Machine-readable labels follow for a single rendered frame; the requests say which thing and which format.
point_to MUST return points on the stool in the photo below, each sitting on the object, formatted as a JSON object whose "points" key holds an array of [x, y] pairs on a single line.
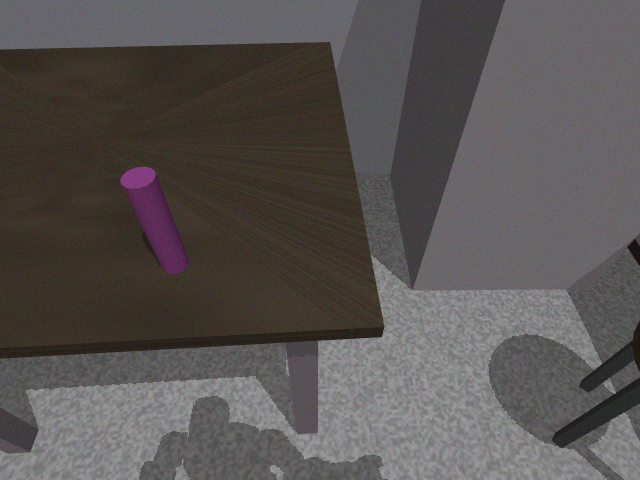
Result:
{"points": [[620, 402]]}

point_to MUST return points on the can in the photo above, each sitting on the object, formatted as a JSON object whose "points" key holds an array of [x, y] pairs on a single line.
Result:
{"points": [[145, 194]]}

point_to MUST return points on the table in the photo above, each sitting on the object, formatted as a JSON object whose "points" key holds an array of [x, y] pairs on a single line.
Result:
{"points": [[250, 147]]}

